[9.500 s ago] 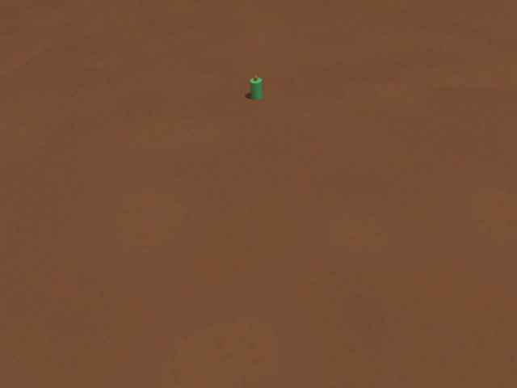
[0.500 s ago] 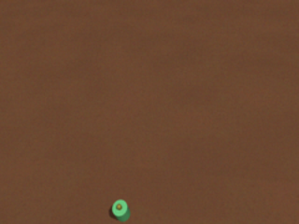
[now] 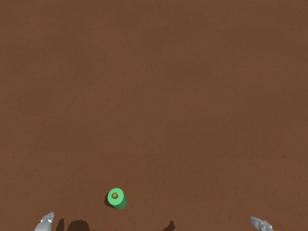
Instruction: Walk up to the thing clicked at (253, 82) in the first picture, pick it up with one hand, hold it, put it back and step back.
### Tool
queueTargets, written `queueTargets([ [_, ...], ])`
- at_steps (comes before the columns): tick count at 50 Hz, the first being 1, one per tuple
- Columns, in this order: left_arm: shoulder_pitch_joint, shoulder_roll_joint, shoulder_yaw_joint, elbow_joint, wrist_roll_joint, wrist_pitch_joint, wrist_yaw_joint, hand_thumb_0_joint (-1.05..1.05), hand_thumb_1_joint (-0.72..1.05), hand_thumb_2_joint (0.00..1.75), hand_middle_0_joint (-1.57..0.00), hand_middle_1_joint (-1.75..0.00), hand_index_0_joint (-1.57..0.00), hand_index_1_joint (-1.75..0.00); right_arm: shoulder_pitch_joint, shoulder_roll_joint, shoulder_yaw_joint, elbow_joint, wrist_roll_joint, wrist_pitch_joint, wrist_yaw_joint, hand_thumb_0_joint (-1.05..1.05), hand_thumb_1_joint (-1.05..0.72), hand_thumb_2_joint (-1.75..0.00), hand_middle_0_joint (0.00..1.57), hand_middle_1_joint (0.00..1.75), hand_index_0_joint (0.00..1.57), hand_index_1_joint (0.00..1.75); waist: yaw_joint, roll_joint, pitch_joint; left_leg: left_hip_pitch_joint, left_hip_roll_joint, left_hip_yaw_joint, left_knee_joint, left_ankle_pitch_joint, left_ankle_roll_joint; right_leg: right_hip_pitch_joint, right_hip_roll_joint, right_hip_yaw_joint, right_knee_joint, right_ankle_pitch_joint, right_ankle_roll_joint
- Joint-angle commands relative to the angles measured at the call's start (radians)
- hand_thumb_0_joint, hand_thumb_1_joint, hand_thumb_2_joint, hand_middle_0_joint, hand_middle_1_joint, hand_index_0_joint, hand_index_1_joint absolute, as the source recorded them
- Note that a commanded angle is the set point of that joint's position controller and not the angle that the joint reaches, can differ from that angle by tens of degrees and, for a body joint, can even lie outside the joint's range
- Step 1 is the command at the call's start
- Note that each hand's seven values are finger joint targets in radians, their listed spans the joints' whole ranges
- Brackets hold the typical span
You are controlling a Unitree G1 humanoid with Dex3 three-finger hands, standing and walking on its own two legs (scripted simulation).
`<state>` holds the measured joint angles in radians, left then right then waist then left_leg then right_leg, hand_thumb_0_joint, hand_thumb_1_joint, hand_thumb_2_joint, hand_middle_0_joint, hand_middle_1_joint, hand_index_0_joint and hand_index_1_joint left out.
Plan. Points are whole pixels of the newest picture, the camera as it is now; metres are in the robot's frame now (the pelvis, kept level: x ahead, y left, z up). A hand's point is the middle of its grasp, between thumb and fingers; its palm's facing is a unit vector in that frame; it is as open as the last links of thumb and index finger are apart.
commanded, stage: go down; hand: left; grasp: from the side
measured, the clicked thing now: (117, 198) +0.37 +0.24 -0.65
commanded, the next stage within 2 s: none
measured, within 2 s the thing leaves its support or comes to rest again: neither
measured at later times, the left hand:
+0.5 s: hand out of the picture +0.14 +0.29 -0.16, palm faces +0.12 -0.93 -0.34, open 17.5 cm
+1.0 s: hand out of the picture +0.19 +0.34 -0.23, palm faces +0.20 -0.94 -0.26, open 17.3 cm
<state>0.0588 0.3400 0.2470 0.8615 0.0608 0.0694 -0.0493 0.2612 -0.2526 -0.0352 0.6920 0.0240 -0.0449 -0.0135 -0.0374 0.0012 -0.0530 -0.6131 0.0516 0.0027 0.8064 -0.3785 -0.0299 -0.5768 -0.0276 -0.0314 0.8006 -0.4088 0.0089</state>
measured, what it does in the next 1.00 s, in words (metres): lowers itself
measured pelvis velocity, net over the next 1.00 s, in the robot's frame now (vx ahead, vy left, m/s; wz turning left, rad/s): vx -0.04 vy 0.01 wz -0.01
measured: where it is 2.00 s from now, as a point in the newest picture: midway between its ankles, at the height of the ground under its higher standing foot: outside the picture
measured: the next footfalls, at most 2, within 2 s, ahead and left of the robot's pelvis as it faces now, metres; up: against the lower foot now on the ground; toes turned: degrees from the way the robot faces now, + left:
none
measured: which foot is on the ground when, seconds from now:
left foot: down 0.00-1.00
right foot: down 0.00-1.00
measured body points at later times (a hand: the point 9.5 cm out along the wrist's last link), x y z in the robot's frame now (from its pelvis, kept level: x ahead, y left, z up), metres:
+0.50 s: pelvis +0.00 +0.02 -0.05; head +0.08 +0.04 +0.39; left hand +0.14 +0.34 -0.14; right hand +0.17 -0.23 -0.12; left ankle +0.01 +0.14 -0.70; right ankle -0.01 -0.13 -0.70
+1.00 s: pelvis -0.04 +0.01 -0.14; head +0.11 +0.04 +0.28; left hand +0.17 +0.39 -0.21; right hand +0.15 -0.25 -0.23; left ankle +0.01 +0.14 -0.70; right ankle -0.01 -0.13 -0.70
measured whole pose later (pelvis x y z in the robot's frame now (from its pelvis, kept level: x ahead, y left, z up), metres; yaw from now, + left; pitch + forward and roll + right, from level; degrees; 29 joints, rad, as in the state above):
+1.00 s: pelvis -0.04 +0.01 -0.14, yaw -1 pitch +27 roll -3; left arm 0.08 0.45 0.46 0.59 -0.11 -0.14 -0.25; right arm 0.16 -0.28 -0.01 0.59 0.00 -0.22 -0.06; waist -0.02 -0.02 -0.17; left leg -1.39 0.05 -0.05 1.54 -0.62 -0.02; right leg -1.32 -0.04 -0.04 1.51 -0.65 0.02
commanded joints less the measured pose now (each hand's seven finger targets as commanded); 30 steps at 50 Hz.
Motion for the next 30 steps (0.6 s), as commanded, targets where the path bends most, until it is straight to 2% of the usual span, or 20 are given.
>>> queueTargets([
  [1, 0.002, 0.206, 0.056, -0.285, -0.017, -0.001, 0.002, 0.0, -0.53, 0.02, -0.08, -0.07, -0.08, -0.07, -0.021, -0.157, -0.062, -0.174, 0.0, -0.064, -0.025, 0.0, -0.86, -0.89, 0.2, 0.3, 0.2, 0.3, 0.022, 0.062, -0.245, 0.068, -0.036, 0.004, 0.0, 0.218, 0.03, -0.001, 0.03, -0.009, -0.008, 0.214, -0.024],
  [2, 0.029, 0.196, 0.055, -0.289, -0.02, 0.006, 0.005, 0.0, -0.55, 0.0, -0.08, -0.07, -0.09, -0.06, -0.019, -0.157, -0.063, -0.181, -0.001, -0.07, -0.028, 0.0, -0.86, -0.89, 0.2, 0.3, 0.2, 0.3, 0.013, 0.054, -0.242, 0.058, -0.035, 0.004, 0.009, 0.202, 0.031, -0.013, 0.029, -0.009, -0.003, 0.202, -0.023],
  [4, 0.075, 0.2, 0.068, -0.344, -0.022, 0.026, 0.008, 0.0, -0.59, 0.0, -0.08, -0.06, -0.09, -0.06, -0.021, -0.155, -0.063, -0.196, -0.001, -0.079, -0.035, 0.0, -0.85, -0.88, 0.2, 0.3, 0.2, 0.3, 0.013, 0.027, -0.26, 0.031, -0.033, -0.001, 0.035, 0.191, 0.035, -0.022, 0.028, -0.009, 0.014, 0.195, -0.02],
  [7, 0.14, 0.196, 0.067, -0.407, -0.028, 0.07, 0.01, 0.0, -0.61, 0.0, -0.09, -0.07, -0.1, -0.06, -0.02, -0.153, -0.057, -0.209, -0.001, -0.093, -0.047, 0.0, -0.85, -0.88, 0.2, 0.3, 0.2, 0.3, 0.006, 0.046, -0.243, 0.007, -0.031, -0.003, 0.06, 0.172, 0.034, -0.056, 0.03, -0.012, 0.038, 0.177, -0.018],
  [8, 0.131, 0.209, 0.079, -0.473, -0.03, 0.077, 0.014, 0.0, -0.61, 0.0, -0.09, -0.06, -0.1, -0.06, -0.025, -0.149, -0.056, -0.219, -0.002, -0.098, -0.051, 0.0, -0.84, -0.88, 0.2, 0.3, 0.2, 0.3, 0.014, 0.064, -0.26, 0.007, -0.028, -0.007, 0.066, 0.179, 0.032, -0.061, 0.03, -0.014, 0.05, 0.181, -0.019],
  [9, 0.149, 0.197, 0.067, -0.503, -0.031, 0.091, 0.016, 0.0, -0.61, 0.0, -0.09, -0.05, -0.1, -0.05, -0.029, -0.144, -0.052, -0.227, -0.002, -0.102, -0.056, 0.0, -0.85, -0.88, 0.2, 0.3, 0.2, 0.3, 0.01, 0.072, -0.271, 0.007, -0.03, -0.005, 0.08, 0.193, 0.033, -0.065, 0.027, -0.012, 0.055, 0.197, -0.019],
  [11, 0.211, 0.176, 0.067, -0.481, -0.033, 0.12, 0.017, 0.0, -0.61, 0.0, -0.09, -0.05, -0.09, -0.05, -0.023, -0.14, -0.048, -0.224, -0.006, -0.11, -0.063, 0.0, -0.85, -0.88, 0.2, 0.3, 0.2, 0.3, 0.0, 0.051, -0.249, -0.014, -0.024, -0.013, 0.092, 0.176, 0.033, -0.085, 0.032, -0.02, 0.072, 0.176, -0.017],
  [12, 0.18, 0.192, 0.069, -0.571, -0.036, 0.122, 0.02, 0.0, -0.61, 0.0, -0.09, -0.05, -0.09, -0.05, -0.033, -0.139, -0.046, -0.245, -0.006, -0.117, -0.067, 0.0, -0.85, -0.88, 0.2, 0.3, 0.2, 0.3, 0.006, 0.071, -0.274, -0.012, -0.025, -0.013, 0.103, 0.193, 0.033, -0.086, 0.03, -0.02, 0.08, 0.192, -0.018],
  [17, 0.264, 0.168, 0.074, -0.565, -0.045, 0.157, 0.02, 0.0, -0.61, 0.0, -0.09, -0.06, -0.1, -0.06, -0.023, -0.13, -0.04, -0.239, -0.014, -0.136, -0.078, 0.0, -0.86, -0.88, 0.2, 0.3, 0.2, 0.3, -0.008, 0.081, -0.251, -0.053, -0.02, -0.026, 0.137, 0.188, 0.032, -0.134, 0.036, -0.03, 0.125, 0.171, -0.019],
  [18, 0.236, 0.191, 0.088, -0.631, -0.048, 0.152, 0.019, 0.0, -0.61, 0.0, -0.09, -0.06, -0.09, -0.06, -0.027, -0.129, -0.039, -0.249, -0.017, -0.141, -0.079, 0.0, -0.86, -0.89, 0.2, 0.3, 0.2, 0.3, 0.003, 0.108, -0.272, -0.058, -0.02, -0.029, 0.147, 0.198, 0.03, -0.139, 0.034, -0.03, 0.136, 0.176, -0.02],
  [19, 0.29, 0.18, 0.088, -0.586, -0.048, 0.161, 0.018, 0.0, -0.61, 0.0, -0.09, -0.06, -0.09, -0.06, -0.025, -0.127, -0.037, -0.252, -0.018, -0.143, -0.08, 0.0, -0.87, -0.89, 0.2, 0.3, 0.2, 0.3, 0.0, 0.1, -0.278, -0.06, -0.02, -0.029, 0.156, 0.215, 0.032, -0.143, 0.034, -0.029, 0.145, 0.185, -0.02],
  [20, 0.238, 0.177, 0.075, -0.677, -0.052, 0.152, 0.015, 0.0, -0.61, 0.0, -0.09, -0.06, -0.09, -0.06, -0.04, -0.126, -0.037, -0.275, -0.017, -0.149, -0.082, 0.0, -0.87, -0.89, 0.2, 0.3, 0.2, 0.3, 0.0, 0.107, -0.285, -0.064, -0.02, -0.031, 0.16, 0.208, 0.03, -0.154, 0.037, -0.032, 0.152, 0.182, -0.021],
  [21, 0.286, 0.173, 0.084, -0.622, -0.053, 0.156, 0.014, 0.0, -0.61, 0.0, -0.09, -0.04, -0.09, -0.04, -0.024, -0.129, -0.039, -0.254, -0.019, -0.149, -0.081, 0.0, -0.87, -0.89, 0.2, 0.3, 0.2, 0.3, -0.005, 0.11, -0.271, -0.073, -0.019, -0.034, 0.162, 0.196, 0.029, -0.165, 0.036, -0.031, 0.16, 0.166, -0.022],
  [22, 0.248, 0.172, 0.077, -0.698, -0.059, 0.148, 0.012, 0.0, -0.61, 0.0, -0.09, -0.05, -0.09, -0.05, -0.048, -0.125, -0.035, -0.285, -0.019, -0.157, -0.083, 0.0, -0.88, -0.89, 0.2, 0.3, 0.2, 0.3, -0.005, 0.111, -0.291, -0.078, -0.019, -0.036, 0.174, 0.207, 0.031, -0.172, 0.036, -0.034, 0.167, 0.18, -0.022],
  [23, 0.32, 0.16, 0.085, -0.607, -0.059, 0.156, 0.016, 0.0, -0.61, 0.0, -0.09, -0.05, -0.09, -0.05, -0.031, -0.128, -0.037, -0.259, -0.019, -0.157, -0.082, 0.0, -0.88, -0.89, 0.2, 0.3, 0.2, 0.3, -0.005, 0.09, -0.259, -0.094, -0.018, -0.038, 0.167, 0.178, 0.03, -0.179, 0.038, -0.036, 0.172, 0.15, -0.023],
  [24, 0.258, 0.18, 0.093, -0.714, -0.064, 0.144, 0.015, 0.0, -0.61, 0.0, -0.09, -0.05, -0.09, -0.05, -0.05, -0.123, -0.034, -0.29, -0.019, -0.162, -0.081, 0.0, -0.89, -0.89, 0.2, 0.3, 0.2, 0.3, 0.004, 0.11, -0.283, -0.104, -0.018, -0.039, 0.182, 0.187, 0.031, -0.19, 0.037, -0.034, 0.18, 0.159, -0.024],
  [26, 0.337, 0.163, 0.095, -0.641, -0.068, 0.149, 0.011, 0.0, -0.61, 0.01, -0.09, -0.05, -0.09, -0.05, -0.034, -0.126, -0.036, -0.272, -0.021, -0.161, -0.08, 0.0, -0.9, -0.9, 0.2, 0.3, 0.2, 0.3, 0.0, 0.098, -0.281, -0.116, -0.015, -0.046, 0.187, 0.184, 0.03, -0.202, 0.038, -0.038, 0.199, 0.146, -0.025],
  [27, 0.272, 0.175, 0.092, -0.739, -0.07, 0.132, 0.01, 0.0, -0.6, 0.01, -0.08, -0.05, -0.08, -0.05, -0.052, -0.124, -0.036, -0.299, -0.022, -0.167, -0.08, 0.0, -0.88, -0.89, 0.2, 0.3, 0.2, 0.3, 0.003, 0.115, -0.292, -0.13, -0.019, -0.044, 0.195, 0.156, 0.03, -0.21, 0.038, -0.036, 0.2, 0.132, -0.024],
  [28, 0.321, 0.175, 0.115, -0.648, -0.072, 0.136, 0.013, 0.0, -0.61, 0.0, -0.09, -0.04, -0.08, -0.05, -0.037, -0.125, -0.037, -0.274, -0.022, -0.166, -0.081, 0.0, -0.9, -0.9, 0.2, 0.3, 0.2, 0.3, 0.002, 0.1, -0.271, -0.144, -0.019, -0.044, 0.197, 0.124, 0.031, -0.229, 0.04, -0.035, 0.204, 0.104, -0.025],
  [30, 0.337, 0.169, 0.114, -0.661, -0.08, 0.124, 0.006, 0.0, -0.61, 0.01, -0.08, -0.04, -0.08, -0.05, -0.04, -0.128, -0.038, -0.279, -0.023, -0.171, -0.078, 0.0, -0.9, -0.9, 0.2, 0.3, 0.2, 0.3, 0.006, 0.109, -0.278, -0.159, -0.017, -0.051, 0.203, 0.103, 0.029, -0.25, 0.038, -0.035, 0.225, 0.084, -0.026],
])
